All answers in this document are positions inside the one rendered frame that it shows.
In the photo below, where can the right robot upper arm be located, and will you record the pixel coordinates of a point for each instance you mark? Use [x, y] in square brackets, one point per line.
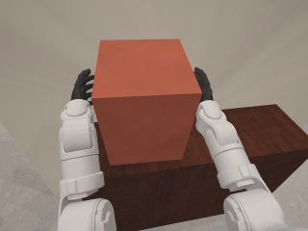
[254, 210]

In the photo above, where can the left robot upper arm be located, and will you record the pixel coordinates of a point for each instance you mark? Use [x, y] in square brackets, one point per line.
[89, 215]

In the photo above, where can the carton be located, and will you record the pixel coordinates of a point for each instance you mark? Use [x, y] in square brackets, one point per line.
[145, 97]

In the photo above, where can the robot right forearm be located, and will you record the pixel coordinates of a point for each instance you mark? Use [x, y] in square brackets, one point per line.
[235, 172]

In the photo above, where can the robot left forearm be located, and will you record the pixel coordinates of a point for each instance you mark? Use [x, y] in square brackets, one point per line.
[79, 154]

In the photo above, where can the robot left hand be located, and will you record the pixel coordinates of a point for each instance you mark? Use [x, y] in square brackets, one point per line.
[80, 87]

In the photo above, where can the robot right hand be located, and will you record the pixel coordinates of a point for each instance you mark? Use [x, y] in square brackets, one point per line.
[205, 86]

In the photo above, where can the pedestal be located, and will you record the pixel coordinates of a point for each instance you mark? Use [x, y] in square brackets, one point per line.
[154, 194]

